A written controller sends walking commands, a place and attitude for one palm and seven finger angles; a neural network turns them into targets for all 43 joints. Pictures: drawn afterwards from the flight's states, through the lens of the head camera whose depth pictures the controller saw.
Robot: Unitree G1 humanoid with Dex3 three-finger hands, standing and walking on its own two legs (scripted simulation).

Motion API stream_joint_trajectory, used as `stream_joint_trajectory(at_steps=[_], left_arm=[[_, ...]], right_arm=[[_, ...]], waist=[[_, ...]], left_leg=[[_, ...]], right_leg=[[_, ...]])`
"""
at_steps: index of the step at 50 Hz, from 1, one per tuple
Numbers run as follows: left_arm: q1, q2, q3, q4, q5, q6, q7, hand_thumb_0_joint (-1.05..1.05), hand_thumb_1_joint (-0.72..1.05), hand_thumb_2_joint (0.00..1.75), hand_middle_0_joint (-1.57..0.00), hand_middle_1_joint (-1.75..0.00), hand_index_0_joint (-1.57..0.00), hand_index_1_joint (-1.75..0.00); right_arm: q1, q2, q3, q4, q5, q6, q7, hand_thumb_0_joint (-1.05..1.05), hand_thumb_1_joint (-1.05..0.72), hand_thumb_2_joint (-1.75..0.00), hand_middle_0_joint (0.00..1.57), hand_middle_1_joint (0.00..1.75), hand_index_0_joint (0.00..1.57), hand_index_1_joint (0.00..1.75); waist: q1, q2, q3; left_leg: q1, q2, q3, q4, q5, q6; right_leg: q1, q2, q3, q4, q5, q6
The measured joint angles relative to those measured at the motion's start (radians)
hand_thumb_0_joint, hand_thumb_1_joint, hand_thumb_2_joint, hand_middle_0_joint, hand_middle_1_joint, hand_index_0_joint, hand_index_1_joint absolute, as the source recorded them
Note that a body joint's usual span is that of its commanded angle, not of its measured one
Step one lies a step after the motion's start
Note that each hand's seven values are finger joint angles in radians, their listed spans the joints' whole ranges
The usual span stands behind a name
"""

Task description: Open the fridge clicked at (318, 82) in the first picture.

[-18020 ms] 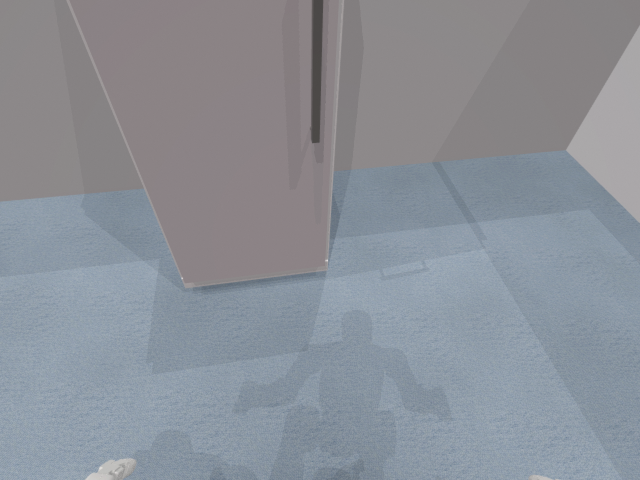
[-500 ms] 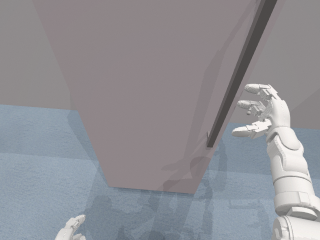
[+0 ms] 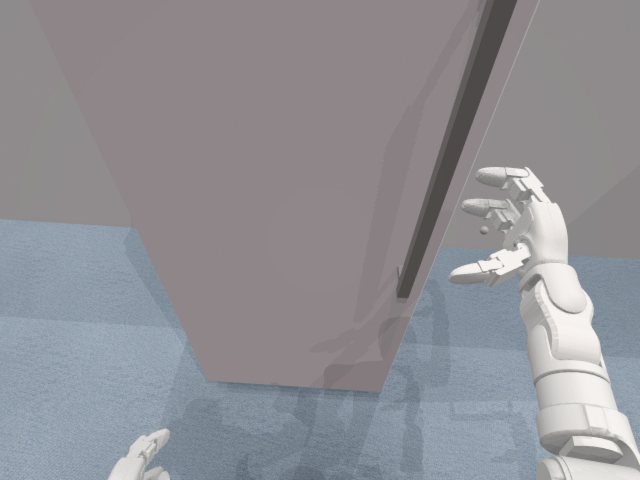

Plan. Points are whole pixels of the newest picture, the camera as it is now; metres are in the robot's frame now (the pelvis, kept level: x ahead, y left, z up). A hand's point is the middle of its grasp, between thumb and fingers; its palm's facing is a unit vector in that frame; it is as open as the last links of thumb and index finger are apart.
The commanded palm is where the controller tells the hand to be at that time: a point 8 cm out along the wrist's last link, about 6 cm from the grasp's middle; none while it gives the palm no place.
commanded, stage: move the hooked fingers beside the handle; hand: right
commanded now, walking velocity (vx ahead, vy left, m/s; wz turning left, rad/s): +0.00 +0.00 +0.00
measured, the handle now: (433, 182) +0.46 -0.11 +0.15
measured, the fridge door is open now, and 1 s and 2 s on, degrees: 0 0 0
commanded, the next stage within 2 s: feel for the door with the fingertips in 0.22 s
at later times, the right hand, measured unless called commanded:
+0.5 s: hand (465, 229) +0.40 -0.14 +0.13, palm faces -0.04 +1.00 +0.03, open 14.0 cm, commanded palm +0.37 -0.19 +0.14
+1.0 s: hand (456, 221) +0.40 -0.13 +0.15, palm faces +0.01 +1.00 +0.00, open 14.0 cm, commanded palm +0.37 -0.18 +0.14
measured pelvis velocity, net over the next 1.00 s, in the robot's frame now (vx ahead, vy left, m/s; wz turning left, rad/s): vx -0.01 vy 0.01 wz -0.01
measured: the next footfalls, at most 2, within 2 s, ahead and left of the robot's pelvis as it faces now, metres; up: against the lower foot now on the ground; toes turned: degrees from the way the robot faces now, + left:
none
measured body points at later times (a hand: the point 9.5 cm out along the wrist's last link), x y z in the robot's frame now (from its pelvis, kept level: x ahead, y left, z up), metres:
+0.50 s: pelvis -0.01 -0.01 +0.00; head +0.01 +0.00 +0.45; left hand +0.10 +0.25 -0.11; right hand +0.40 -0.20 +0.13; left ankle -0.04 +0.09 -0.73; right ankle +0.03 -0.08 -0.73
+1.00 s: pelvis -0.01 +0.01 +0.00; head +0.00 +0.02 +0.45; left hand +0.11 +0.26 -0.10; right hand +0.39 -0.18 +0.15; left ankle -0.04 +0.10 -0.73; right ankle +0.03 -0.08 -0.73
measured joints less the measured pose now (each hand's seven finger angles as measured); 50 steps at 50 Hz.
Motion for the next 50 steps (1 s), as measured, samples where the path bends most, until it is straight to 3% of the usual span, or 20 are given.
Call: stream_joint_trajectory(at_steps=[8,16,23,32,39,44,50], left_arm=[[-0.032,-0.017,-0.022,-0.017,0.001,0.016,0.005,0.01,0.90,0.90,-0.20,-0.30,-0.20,-0.30],[-0.012,-0.012,-0.018,0.005,0.004,-0.001,0.007,0.01,0.90,0.90,-0.20,-0.30,-0.20,-0.30],[0.013,-0.003,-0.008,0.015,0.001,0.006,-0.001,0.01,0.90,0.90,-0.20,-0.30,-0.20,-0.30],[0.019,-0.014,-0.004,0.013,0.014,-0.002,-0.015,0.01,0.90,0.90,-0.20,-0.30,-0.20,-0.30],[0.000,-0.013,-0.004,0.016,0.011,0.007,-0.014,0.01,0.90,0.90,-0.20,-0.30,-0.20,-0.30],[-0.020,-0.020,-0.013,0.009,0.011,0.016,-0.003,0.01,0.90,0.90,-0.20,-0.30,-0.20,-0.30],[-0.021,-0.013,-0.011,0.006,0.010,0.012,-0.003,0.01,0.90,0.90,-0.20,-0.30,-0.20,-0.30]], right_arm=[[-0.057,-0.006,0.004,0.078,-0.016,0.067,-0.026,-0.01,0.50,-0.30,0.30,1.20,0.31,1.20],[-0.093,-0.007,0.019,0.078,-0.016,0.001,-0.031,-0.01,0.50,-0.30,0.30,1.20,0.30,1.20],[-0.116,0.016,0.041,0.124,-0.012,0.049,-0.036,-0.01,0.50,-0.30,0.30,1.20,0.30,1.20],[-0.037,0.062,0.043,0.025,-0.038,0.000,-0.102,-0.01,0.50,-0.30,0.30,1.20,0.30,1.20],[-0.041,0.077,0.076,0.013,-0.039,0.040,-0.114,-0.01,0.50,-0.30,0.30,1.20,0.30,1.20],[-0.066,0.061,0.051,0.051,-0.034,0.059,-0.121,-0.01,0.50,-0.30,0.30,1.20,0.30,1.20],[-0.093,0.038,0.041,0.079,-0.035,0.018,-0.104,-0.01,0.50,-0.30,0.30,1.20,0.30,1.20]], waist=[[0.006,0.006,0.012],[0.003,0.006,0.021],[0.012,0.000,0.010],[0.015,0.006,0.011],[0.007,-0.008,0.012],[0.010,0.000,0.015],[0.007,0.002,0.017]], left_leg=[[-0.001,0.004,0.006,-0.003,0.009,-0.005],[-0.009,0.006,0.011,-0.001,0.013,-0.007],[-0.013,0.008,0.008,-0.002,0.013,-0.010],[-0.004,0.001,-0.010,0.003,0.011,-0.004],[0.010,-0.002,0.000,-0.002,0.012,0.002],[0.015,-0.007,0.003,-0.012,0.019,0.009],[0.010,-0.013,0.013,-0.012,0.021,0.018]], right_leg=[[-0.004,0.004,0.005,-0.002,0.011,-0.005],[-0.014,0.007,0.009,0.003,0.015,-0.007],[-0.016,0.009,0.006,-0.002,0.017,-0.009],[0.003,-0.001,-0.011,-0.006,0.012,-0.004],[0.014,-0.003,0.000,-0.008,0.015,0.002],[0.021,-0.007,0.004,-0.023,0.025,0.010],[0.013,-0.011,0.014,-0.020,0.028,0.018]])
